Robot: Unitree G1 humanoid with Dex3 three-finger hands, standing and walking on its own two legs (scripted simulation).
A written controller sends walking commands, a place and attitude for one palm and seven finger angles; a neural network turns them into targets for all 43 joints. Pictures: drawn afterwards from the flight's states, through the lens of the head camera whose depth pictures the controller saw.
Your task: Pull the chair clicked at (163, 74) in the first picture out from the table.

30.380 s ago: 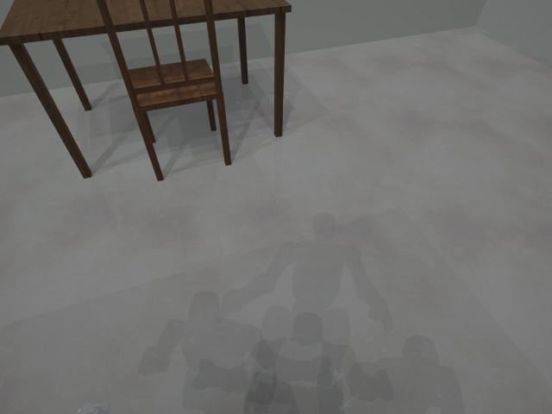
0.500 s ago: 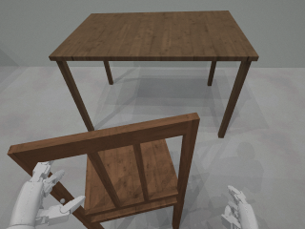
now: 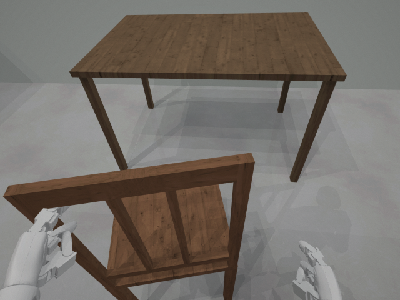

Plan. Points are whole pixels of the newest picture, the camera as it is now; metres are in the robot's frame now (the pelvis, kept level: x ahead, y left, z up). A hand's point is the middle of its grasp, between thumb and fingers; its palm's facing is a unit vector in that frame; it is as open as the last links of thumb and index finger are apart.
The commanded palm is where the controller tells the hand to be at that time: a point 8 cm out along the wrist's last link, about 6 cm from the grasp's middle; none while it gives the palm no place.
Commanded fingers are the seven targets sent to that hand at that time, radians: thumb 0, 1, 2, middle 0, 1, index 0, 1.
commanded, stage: draw the hand back to the body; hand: left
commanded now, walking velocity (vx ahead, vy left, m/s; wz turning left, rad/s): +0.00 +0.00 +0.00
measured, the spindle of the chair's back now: (134, 238) +0.25 +0.20 -0.06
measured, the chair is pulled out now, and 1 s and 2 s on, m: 0.59 0.59 0.59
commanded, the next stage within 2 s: step back with the hand held close in 0.08 s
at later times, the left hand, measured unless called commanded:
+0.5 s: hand (58, 263) +0.14 +0.25 +0.08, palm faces +0.13 -0.85 -0.52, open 7.1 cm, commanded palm +0.10 +0.31 +0.18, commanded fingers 0.00 0.90 0.90 -0.20 -0.30 -0.20 -0.30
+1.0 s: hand out of the picture +0.11 +0.31 +0.15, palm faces +0.46 -0.77 -0.45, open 7.4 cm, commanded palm +0.05 +0.34 +0.18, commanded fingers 0.00 0.90 0.90 -0.20 -0.30 -0.20 -0.30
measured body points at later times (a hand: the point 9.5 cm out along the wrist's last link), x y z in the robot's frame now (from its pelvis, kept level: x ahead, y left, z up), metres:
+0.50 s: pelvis -0.04 +0.01 +0.00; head +0.01 +0.00 +0.45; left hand +0.13 +0.30 +0.11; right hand +0.16 -0.22 -0.08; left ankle -0.03 +0.16 -0.74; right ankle +0.00 -0.12 -0.74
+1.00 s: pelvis -0.10 +0.04 -0.01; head -0.10 +0.03 +0.44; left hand +0.08 +0.34 +0.18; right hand +0.06 -0.21 -0.10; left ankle -0.03 +0.16 -0.74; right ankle +0.00 -0.12 -0.73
